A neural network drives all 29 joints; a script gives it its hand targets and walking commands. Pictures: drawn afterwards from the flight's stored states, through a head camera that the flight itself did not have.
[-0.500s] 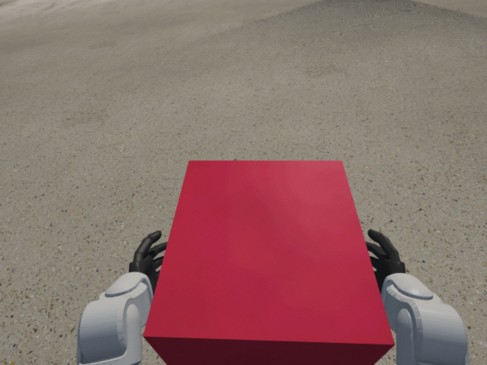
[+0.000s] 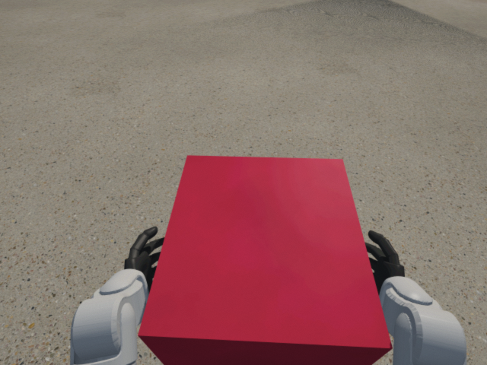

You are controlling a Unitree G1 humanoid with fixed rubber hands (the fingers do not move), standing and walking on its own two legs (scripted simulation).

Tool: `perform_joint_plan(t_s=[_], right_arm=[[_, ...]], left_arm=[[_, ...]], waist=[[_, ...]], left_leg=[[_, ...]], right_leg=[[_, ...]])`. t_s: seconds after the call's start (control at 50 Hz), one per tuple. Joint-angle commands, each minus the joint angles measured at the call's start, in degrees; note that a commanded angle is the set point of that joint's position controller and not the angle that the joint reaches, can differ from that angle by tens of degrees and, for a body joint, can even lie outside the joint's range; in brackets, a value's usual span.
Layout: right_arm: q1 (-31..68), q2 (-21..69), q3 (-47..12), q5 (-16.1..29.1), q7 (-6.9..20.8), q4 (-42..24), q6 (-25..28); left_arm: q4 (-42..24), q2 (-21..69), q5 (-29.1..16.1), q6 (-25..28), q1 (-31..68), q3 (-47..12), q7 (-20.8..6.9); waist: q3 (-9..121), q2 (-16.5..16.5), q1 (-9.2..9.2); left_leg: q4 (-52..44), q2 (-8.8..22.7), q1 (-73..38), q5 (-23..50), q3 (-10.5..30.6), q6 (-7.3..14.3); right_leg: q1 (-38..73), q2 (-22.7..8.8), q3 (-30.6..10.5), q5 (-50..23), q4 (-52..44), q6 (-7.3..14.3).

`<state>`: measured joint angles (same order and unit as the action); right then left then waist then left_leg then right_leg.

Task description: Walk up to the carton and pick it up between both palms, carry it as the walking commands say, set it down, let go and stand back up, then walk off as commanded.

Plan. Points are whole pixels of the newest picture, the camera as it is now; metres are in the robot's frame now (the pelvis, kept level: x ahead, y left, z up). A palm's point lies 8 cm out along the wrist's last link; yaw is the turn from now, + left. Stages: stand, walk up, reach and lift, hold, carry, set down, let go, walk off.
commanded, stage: carry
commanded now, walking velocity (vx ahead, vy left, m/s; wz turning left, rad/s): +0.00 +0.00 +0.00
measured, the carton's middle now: (260, 274) +0.30 +0.01 +0.02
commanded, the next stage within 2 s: none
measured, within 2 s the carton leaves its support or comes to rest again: neither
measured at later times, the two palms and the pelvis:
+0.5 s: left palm (116, 301) +0.21 +0.21 +0.08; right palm (382, 312) +0.21 -0.15 +0.09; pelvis -0.04 +0.03 -0.01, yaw -1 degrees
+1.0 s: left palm (142, 284) +0.24 +0.18 +0.07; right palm (391, 294) +0.24 -0.17 +0.08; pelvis -0.02 +0.01 -0.01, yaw +0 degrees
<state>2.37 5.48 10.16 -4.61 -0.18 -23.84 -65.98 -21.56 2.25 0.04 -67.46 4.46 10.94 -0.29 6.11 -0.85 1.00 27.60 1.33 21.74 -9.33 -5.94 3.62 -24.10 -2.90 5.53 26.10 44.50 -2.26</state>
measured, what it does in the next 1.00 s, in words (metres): steps on the spot: right foot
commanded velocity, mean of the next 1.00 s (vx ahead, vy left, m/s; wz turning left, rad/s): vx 0.00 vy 0.00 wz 0.00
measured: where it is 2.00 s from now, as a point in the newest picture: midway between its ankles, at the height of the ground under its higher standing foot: outside the picture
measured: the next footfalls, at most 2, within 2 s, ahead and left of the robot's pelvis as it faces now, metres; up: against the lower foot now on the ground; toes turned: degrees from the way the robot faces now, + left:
right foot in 0.12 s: +0.01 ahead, -0.10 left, +0.00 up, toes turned -6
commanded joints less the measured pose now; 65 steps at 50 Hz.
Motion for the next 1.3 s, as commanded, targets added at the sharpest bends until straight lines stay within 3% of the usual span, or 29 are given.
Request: perform_joint_plan(t_s=[0.0,0.04,0.08,0.1,0.14,0.18,0.28,0.38,0.48,0.56,0.68,0.86,0.98,1.06,1.28], right_arm=[[22.10,37.51,-40.86,18.25,11.43,-3.78,-1.21],[21.93,36.83,-40.77,17.97,11.50,-2.77,-1.51],[23.62,37.39,-41.08,18.34,11.60,-2.09,-1.53],[23.40,37.57,-41.21,18.25,11.56,-1.29,-1.63],[27.56,38.80,-42.90,19.49,11.99,-3.55,-1.58],[28.84,40.16,-43.20,20.47,12.41,-2.94,-1.53],[28.71,39.59,-41.68,20.55,12.92,-0.51,-1.99],[27.74,39.71,-40.45,19.58,12.71,0.05,-1.88],[27.77,39.56,-39.79,18.55,12.27,-0.47,-1.73],[26.75,38.88,-39.76,18.06,11.97,0.23,-1.72],[27.92,39.00,-39.27,17.75,11.88,1.26,-1.18],[29.05,39.22,-38.58,17.34,11.73,2.77,1.51],[28.89,38.19,-38.20,17.19,11.35,3.23,2.12],[28.44,37.55,-36.93,15.83,11.02,5.64,2.97],[27.64,38.11,-35.99,14.43,10.44,5.89,6.16]], left_arm=[[-5.60,43.74,-16.55,0.02,25.92,-46.47,-10.60],[-4.29,43.33,-16.40,-0.10,25.34,-46.00,-10.84],[-3.65,43.82,-16.30,-0.13,25.77,-45.68,-10.93],[-3.64,43.84,-16.16,-0.34,25.65,-45.48,-10.97],[-2.30,44.81,-15.22,-0.09,24.93,-44.84,-11.06],[-4.21,45.10,-15.78,-0.10,27.68,-44.94,-11.00],[-4.24,44.26,-14.90,-0.52,28.47,-43.99,-10.29],[-4.00,45.29,-15.78,-0.73,29.28,-44.55,-10.35],[-3.72,45.83,-16.44,-0.60,29.50,-44.64,-10.59],[-2.46,45.21,-16.29,-0.62,28.66,-44.09,-10.74],[-2.78,44.79,-15.86,-0.07,30.47,-43.51,-10.65],[-0.24,44.97,-13.76,2.61,29.60,-41.60,-10.06],[-0.01,44.14,-13.44,3.02,28.76,-41.45,-9.69],[2.71,43.10,-12.25,3.96,28.04,-39.54,-9.74],[2.71,43.32,-12.78,7.18,28.66,-39.97,-9.97]], waist=[[12.76,8.28,-1.56],[11.51,6.36,-1.35],[12.49,3.72,-1.47],[13.42,2.32,-1.49],[10.34,-3.61,-1.64],[8.45,-2.17,-1.71],[7.83,2.93,-1.42],[9.92,5.12,-1.23],[10.09,4.43,-1.04],[10.01,1.82,-1.30],[8.53,1.66,-1.28],[11.23,0.22,-1.19],[12.87,1.50,-0.91],[14.12,0.23,-0.77],[14.82,0.83,-0.59]], left_leg=[[-11.39,13.94,-9.01,-2.33,13.82,2.93],[-11.03,13.03,-5.61,-3.11,13.31,1.32],[-9.08,11.52,-4.26,0.48,12.50,-0.74],[-7.87,10.12,-4.24,0.33,11.19,-1.01],[-6.72,6.19,-6.31,-6.47,7.06,-2.18],[-6.28,5.63,-6.05,-9.35,7.06,-1.66],[-13.74,8.29,-0.84,-19.05,11.26,-1.08],[-14.71,7.98,-2.78,-19.42,9.79,-2.01],[-13.83,7.18,-3.81,-19.20,8.16,-2.85],[-10.73,6.95,-6.06,-16.76,7.75,-2.13],[-8.95,6.24,-4.92,-17.04,7.47,-1.55],[-4.46,5.52,-8.07,-4.09,6.34,-1.44],[-1.96,5.96,-8.37,5.41,5.46,-1.29],[-0.50,6.50,-9.01,10.80,5.13,-1.04],[0.31,6.49,-9.59,14.00,4.87,-0.66]], right_leg=[[4.53,1.85,0.06,-1.91,-10.41,0.75],[10.00,0.49,-1.50,-8.27,-17.72,0.68],[13.50,-3.53,-5.30,-9.67,-19.48,1.50],[14.01,-4.49,-6.03,-8.89,-20.75,2.31],[5.89,-6.21,-7.00,-1.78,-21.00,4.00],[2.78,-5.75,-5.69,1.92,-22.19,4.02],[6.36,-1.02,-0.96,-1.99,-15.55,2.82],[6.93,-0.12,-0.37,-2.91,-15.69,3.34],[6.28,0.22,-0.50,-1.95,-17.42,3.90],[3.20,-1.28,-2.92,-0.72,-19.21,4.18],[1.06,-1.98,-4.25,0.70,-20.42,4.50],[2.72,-4.42,-6.27,-5.04,-21.48,5.26],[5.78,-4.89,-6.14,-12.18,-20.42,6.03],[7.77,-5.05,-5.81,-18.16,-19.28,6.31],[10.20,-4.64,-5.51,-21.99,-18.29,6.32]])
